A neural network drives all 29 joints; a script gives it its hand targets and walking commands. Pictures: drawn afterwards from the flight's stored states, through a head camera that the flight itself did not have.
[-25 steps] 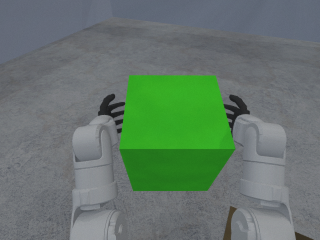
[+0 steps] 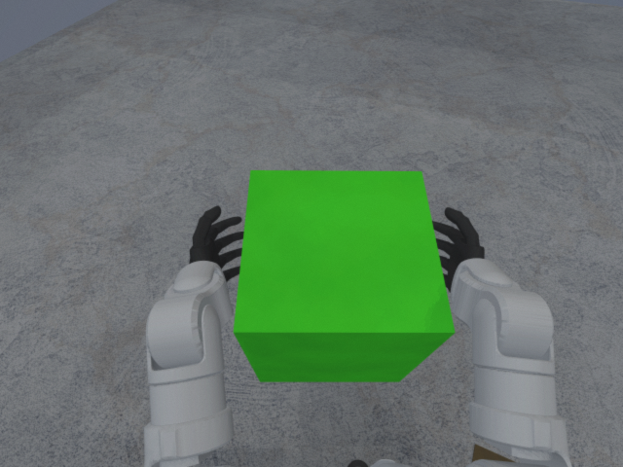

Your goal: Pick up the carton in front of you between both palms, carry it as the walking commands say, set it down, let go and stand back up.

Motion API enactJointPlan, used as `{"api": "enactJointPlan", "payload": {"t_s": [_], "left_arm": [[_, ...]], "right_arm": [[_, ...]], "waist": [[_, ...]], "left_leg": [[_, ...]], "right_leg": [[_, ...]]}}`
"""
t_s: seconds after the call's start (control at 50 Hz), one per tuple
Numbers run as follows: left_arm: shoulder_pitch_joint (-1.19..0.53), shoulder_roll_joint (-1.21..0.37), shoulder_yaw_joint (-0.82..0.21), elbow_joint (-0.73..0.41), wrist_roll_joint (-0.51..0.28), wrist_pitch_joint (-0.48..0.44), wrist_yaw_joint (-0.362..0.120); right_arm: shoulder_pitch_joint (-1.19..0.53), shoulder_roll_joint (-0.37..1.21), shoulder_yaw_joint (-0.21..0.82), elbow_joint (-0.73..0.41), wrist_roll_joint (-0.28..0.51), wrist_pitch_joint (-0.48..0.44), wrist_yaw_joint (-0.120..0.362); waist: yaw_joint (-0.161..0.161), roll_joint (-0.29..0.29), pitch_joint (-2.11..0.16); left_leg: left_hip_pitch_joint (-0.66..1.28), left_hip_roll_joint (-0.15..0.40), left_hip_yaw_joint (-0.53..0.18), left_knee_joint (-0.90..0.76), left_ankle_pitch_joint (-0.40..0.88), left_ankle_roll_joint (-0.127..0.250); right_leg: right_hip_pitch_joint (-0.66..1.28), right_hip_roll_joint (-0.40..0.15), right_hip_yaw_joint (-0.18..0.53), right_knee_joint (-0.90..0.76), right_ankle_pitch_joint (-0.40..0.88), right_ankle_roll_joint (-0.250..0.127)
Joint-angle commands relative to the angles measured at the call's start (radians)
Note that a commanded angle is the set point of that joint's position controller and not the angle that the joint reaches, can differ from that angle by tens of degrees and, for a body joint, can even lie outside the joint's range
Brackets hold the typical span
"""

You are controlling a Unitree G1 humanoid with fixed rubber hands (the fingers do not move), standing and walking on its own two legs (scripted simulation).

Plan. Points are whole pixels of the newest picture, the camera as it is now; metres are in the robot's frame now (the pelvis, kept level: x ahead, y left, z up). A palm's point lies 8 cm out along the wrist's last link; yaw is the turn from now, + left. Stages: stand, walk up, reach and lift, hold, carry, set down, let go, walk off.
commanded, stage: carry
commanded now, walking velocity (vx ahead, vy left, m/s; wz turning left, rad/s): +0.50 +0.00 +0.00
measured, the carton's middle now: (332, 287) +0.35 -0.01 +0.02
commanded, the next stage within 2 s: none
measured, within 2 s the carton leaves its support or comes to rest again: neither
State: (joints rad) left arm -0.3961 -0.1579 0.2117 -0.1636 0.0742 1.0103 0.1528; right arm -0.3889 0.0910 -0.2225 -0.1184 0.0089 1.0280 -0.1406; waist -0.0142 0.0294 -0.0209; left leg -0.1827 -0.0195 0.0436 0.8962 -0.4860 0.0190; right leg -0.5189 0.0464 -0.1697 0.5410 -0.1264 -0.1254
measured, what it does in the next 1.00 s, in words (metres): walks ahead: left foot, then right foot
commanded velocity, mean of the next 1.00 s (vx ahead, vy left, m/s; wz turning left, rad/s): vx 0.50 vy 0.00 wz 0.00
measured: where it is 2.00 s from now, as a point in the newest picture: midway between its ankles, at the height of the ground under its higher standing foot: (326, 212)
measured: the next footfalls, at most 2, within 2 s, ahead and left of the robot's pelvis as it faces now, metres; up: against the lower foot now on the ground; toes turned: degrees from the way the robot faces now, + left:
left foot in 0.46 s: +0.45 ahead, +0.11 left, +0.00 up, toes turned +6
right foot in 0.92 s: +0.73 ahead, -0.11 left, +0.00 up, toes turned -11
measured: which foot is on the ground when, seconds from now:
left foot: up 0.00-0.44, down 0.46-0.96, up 0.98-1.00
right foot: down 0.00-0.48, up 0.50-0.90, down 0.92-1.00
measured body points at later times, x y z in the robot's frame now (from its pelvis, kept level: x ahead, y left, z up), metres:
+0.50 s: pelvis +0.31 +0.02 +0.00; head +0.30 +0.02 +0.45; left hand +0.65 +0.17 +0.12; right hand +0.64 -0.14 +0.11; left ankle +0.41 +0.10 -0.72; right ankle +0.12 -0.05 -0.68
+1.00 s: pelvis +0.62 -0.02 +0.01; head +0.60 -0.03 +0.46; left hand +0.88 +0.13 +0.12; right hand +0.87 -0.18 +0.10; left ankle +0.45 +0.09 -0.65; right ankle +0.69 -0.11 -0.72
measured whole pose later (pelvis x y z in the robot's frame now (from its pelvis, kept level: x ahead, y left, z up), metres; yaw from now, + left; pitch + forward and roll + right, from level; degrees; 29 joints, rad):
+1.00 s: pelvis +0.62 -0.02 +0.01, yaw +0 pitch +3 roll -1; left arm -0.05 -0.13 0.05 -0.49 0.04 1.19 0.14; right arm -0.03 0.13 -0.08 -0.50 -0.03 1.22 -0.14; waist 0.01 0.04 -0.11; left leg -0.23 0.05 0.06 0.97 -0.46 0.00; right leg -0.40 -0.03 -0.22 0.51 -0.16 -0.08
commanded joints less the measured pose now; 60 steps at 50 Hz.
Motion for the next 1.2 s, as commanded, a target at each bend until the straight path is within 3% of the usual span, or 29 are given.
{"api": "enactJointPlan", "payload": {"t_s": [0.0, 0.06, 0.1, 0.14, 0.16, 0.22, 0.36, 0.38, 0.4, 0.42, 0.44, 0.46, 0.48, 0.5, 0.54, 0.58, 0.62, 0.66, 0.8, 0.82, 0.88, 0.9, 0.92, 0.94, 0.96, 1.02, 1.06, 1.12, 1.18], "left_arm": [[-0.405, -0.655, -0.593, -0.025, -0.173, 0.015, -0.007], [-0.511, -0.764, -0.643, -0.011, -0.225, 0.000, -0.041], [-0.548, -0.771, -0.666, -0.036, -0.249, -0.017, -0.063], [-0.539, -0.769, -0.679, -0.009, -0.254, -0.017, -0.068], [-0.536, -0.762, -0.673, -0.018, -0.261, -0.019, -0.072], [-0.535, -0.720, -0.660, -0.033, -0.269, -0.017, -0.057], [-0.440, -0.625, -0.573, 0.012, -0.198, 0.032, -0.018], [-0.484, -0.628, -0.571, 0.008, -0.204, 0.041, -0.019], [-0.473, -0.623, -0.565, 0.029, -0.194, 0.047, -0.015], [-0.517, -0.639, -0.579, 0.034, -0.212, 0.051, -0.014], [-0.500, -0.641, -0.582, 0.022, -0.209, 0.053, -0.018], [-0.553, -0.663, -0.579, -0.003, -0.210, 0.057, -0.015], [-0.506, -0.660, -0.569, 0.027, -0.193, 0.070, -0.018], [-0.522, -0.676, -0.571, 0.006, -0.210, 0.069, -0.017], [-0.503, -0.743, -0.581, 0.007, -0.207, 0.060, -0.021], [-0.433, -0.807, -0.598, -0.023, -0.201, 0.045, -0.040], [-0.416, -0.831, -0.655, -0.092, -0.208, 0.039, -0.055], [-0.263, -0.828, -0.691, -0.124, -0.211, 0.040, -0.064], [-0.082, -0.794, -0.767, -0.393, -0.270, 0.107, -0.087], [-0.052, -0.794, -0.784, -0.408, -0.279, 0.121, -0.088], [0.013, -0.762, -0.776, -0.453, -0.293, 0.167, -0.104], [0.053, -0.745, -0.769, -0.442, -0.285, 0.179, -0.108], [0.067, -0.692, -0.734, -0.418, -0.267, 0.193, -0.107], [0.083, -0.688, -0.727, -0.394, -0.269, 0.198, -0.111], [0.054, -0.700, -0.732, -0.412, -0.272, 0.205, -0.116], [-0.014, -0.788, -0.766, -0.405, -0.299, 0.200, -0.137], [-0.041, -0.815, -0.778, -0.409, -0.308, 0.190, -0.148], [0.015, -0.772, -0.785, -0.420, -0.304, 0.188, -0.150], [0.027, -0.748, -0.775, -0.419, -0.307, 0.188, -0.145]], "right_arm": [[-0.547, 0.770, 0.661, -0.105, 0.172, -0.002, 0.016], [-0.557, 0.793, 0.613, -0.064, 0.116, -0.018, 0.013], [-0.526, 0.812, 0.609, -0.031, 0.085, -0.031, 0.016], [-0.503, 0.806, 0.603, -0.006, 0.075, -0.036, 0.015], [-0.534, 0.819, 0.619, -0.040, 0.087, -0.041, 0.014], [-0.517, 0.774, 0.619, -0.048, 0.093, -0.037, -0.005], [-0.542, 0.701, 0.599, -0.071, 0.116, 0.014, -0.014], [-0.557, 0.708, 0.588, -0.037, 0.116, 0.022, -0.013], [-0.532, 0.701, 0.570, -0.016, 0.111, 0.028, -0.014], [-0.516, 0.708, 0.557, 0.009, 0.101, 0.037, -0.014], [-0.482, 0.690, 0.540, 0.009, 0.088, 0.036, -0.013], [-0.496, 0.694, 0.534, 0.015, 0.094, 0.037, -0.013], [-0.523, 0.682, 0.552, 0.007, 0.084, 0.036, -0.015], [-0.511, 0.742, 0.572, 0.009, 0.124, 0.042, -0.005], [-0.511, 0.819, 0.617, -0.030, 0.155, 0.032, 0.022], [-0.554, 0.870, 0.688, -0.128, 0.203, 0.019, 0.052], [-0.546, 0.914, 0.742, -0.188, 0.231, 0.011, 0.071], [-0.384, 0.878, 0.743, -0.214, 0.220, 0.023, 0.079], [-0.093, 0.865, 0.768, -0.404, 0.223, 0.092, 0.098], [-0.075, 0.828, 0.757, -0.447, 0.213, 0.100, 0.099], [-0.004, 0.808, 0.759, -0.467, 0.205, 0.148, 0.100], [0.008, 0.751, 0.756, -0.495, 0.201, 0.161, 0.102], [-0.010, 0.720, 0.759, -0.487, 0.205, 0.177, 0.100], [-0.036, 0.718, 0.787, -0.535, 0.209, 0.188, 0.103], [-0.036, 0.733, 0.783, -0.498, 0.211, 0.199, 0.110], [-0.092, 0.831, 0.802, -0.489, 0.240, 0.186, 0.129], [-0.084, 0.856, 0.808, -0.459, 0.221, 0.179, 0.135], [-0.020, 0.837, 0.788, -0.452, 0.199, 0.171, 0.123], [0.002, 0.812, 0.781, -0.461, 0.191, 0.171, 0.109]], "waist": [[0.087, -0.218, -0.609], [0.041, -0.045, -0.430], [0.024, -0.090, -0.408], [0.028, -0.112, -0.387], [0.034, -0.078, -0.363], [0.042, -0.128, -0.357], [0.083, -0.178, -0.264], [0.064, -0.134, -0.255], [0.024, -0.183, -0.292], [-0.013, -0.186, -0.350], [-0.030, -0.120, -0.431], [-0.048, 0.120, -0.493], [-0.035, 0.277, -0.508], [-0.034, 0.202, -0.475], [-0.022, 0.056, -0.419], [0.004, 0.015, -0.391], [0.006, 0.066, -0.375], [0.003, 0.064, -0.362], [-0.012, 0.116, -0.293], [-0.010, 0.157, -0.282], [0.016, 0.112, -0.317], [0.033, 0.067, -0.364], [0.039, -0.122, -0.415], [0.040, -0.354, -0.388], [0.045, -0.283, -0.356], [0.022, -0.046, -0.282], [0.024, -0.126, -0.262], [0.024, -0.105, -0.203], [0.026, -0.134, -0.173]], "left_leg": [[-0.584, 0.002, -0.101, 0.550, -0.052, -0.005], [-0.530, 0.074, -0.075, 0.368, 0.091, 0.011], [-0.453, 0.078, -0.047, 0.269, 0.150, -0.001], [-0.453, 0.083, -0.018, 0.148, 0.170, -0.013], [-0.482, 0.082, -0.002, 0.105, 0.213, -0.016], [-0.528, 0.086, 0.011, -0.058, 0.296, -0.027], [-0.464, 0.036, 0.097, -0.342, 0.411, 0.007], [-0.388, 0.003, 0.142, -0.346, 0.407, 0.018], [-0.276, 0.000, 0.131, -0.404, 0.408, 0.032], [-0.075, -0.040, 0.195, -0.471, 0.423, 0.033], [0.183, -0.004, 0.134, -0.455, 0.404, 0.044], [0.365, 0.268, -0.282, -0.479, 0.421, 0.098], [0.484, 0.420, -0.625, -0.572, 0.428, 0.238], [0.492, 0.396, -0.571, -0.561, 0.454, 0.270], [0.330, 0.361, -0.403, -0.573, 0.530, 0.207], [0.233, 0.319, -0.292, -0.644, 0.451, 0.166], [0.190, 0.317, -0.207, -0.689, 0.440, 0.167], [0.238, 0.306, -0.143, -0.697, 0.551, 0.171], [0.338, 0.227, 0.014, -0.633, 0.852, 0.093], [0.370, 0.214, 0.043, -0.610, 0.850, 0.084], [0.213, 0.212, 0.083, -0.405, 0.950, 0.032], [0.093, 0.168, 0.149, -0.238, 0.747, -0.003], [-0.114, 0.110, 0.133, 0.014, 0.505, -0.034], [-0.428, -0.001, 0.076, 0.228, 0.024, -0.051], [-0.522, 0.040, -0.019, 0.369, -0.037, -0.022], [-0.451, 0.161, -0.054, 0.228, 0.163, 0.005], [-0.390, 0.152, -0.013, 0.145, 0.232, -0.014], [-0.428, 0.160, 0.029, -0.027, 0.290, -0.045], [-0.475, 0.146, 0.064, -0.207, 0.357, -0.044]], "right_leg": [[0.935, -0.413, 0.674, -0.110, 0.165, -0.229], [0.618, -0.336, 0.460, -0.184, 0.184, -0.109], [0.500, -0.301, 0.389, -0.231, 0.144, -0.082], [0.482, -0.297, 0.343, -0.271, 0.136, -0.101], [0.507, -0.293, 0.327, -0.277, 0.196, -0.092], [0.601, -0.258, 0.234, -0.249, 0.324, -0.076], [0.666, -0.243, 0.181, -0.182, 0.579, -0.033], [0.640, -0.234, 0.151, -0.165, 0.653, -0.017], [0.622, -0.228, 0.119, -0.074, 0.732, 0.004], [0.558, -0.194, 0.047, 0.060, 0.730, 0.037], [0.395, -0.165, 0.027, 0.234, 0.595, 0.067], [0.151, -0.108, 0.028, 0.488, 0.146, 0.108], [-0.111, 0.038, 0.105, 0.718, -0.357, 0.118], [-0.216, -0.014, 0.174, 0.819, -0.362, 0.089], [-0.196, -0.103, 0.195, 0.735, -0.253, 0.083], [-0.131, -0.122, 0.179, 0.572, -0.195, 0.103], [-0.084, -0.131, 0.146, 0.429, -0.183, 0.123], [-0.105, -0.126, 0.118, 0.297, -0.122, 0.138], [-0.035, -0.089, 0.002, -0.032, 0.096, 0.118], [-0.029, -0.081, -0.010, -0.086, 0.112, 0.116], [0.346, -0.030, -0.081, -0.141, 0.064, 0.094], [0.507, -0.096, -0.012, -0.140, -0.006, 0.094], [0.688, -0.302, 0.311, -0.161, -0.065, 0.033], [0.820, -0.471, 0.657, -0.267, -0.019, -0.093], [0.780, -0.483, 0.628, -0.275, 0.022, -0.143], [0.534, -0.394, 0.406, -0.347, -0.076, -0.023], [0.445, -0.355, 0.288, -0.388, -0.120, 0.000], [0.434, -0.339, 0.222, -0.448, -0.135, -0.022], [0.525, -0.322, 0.154, -0.421, 0.013, -0.022]]}}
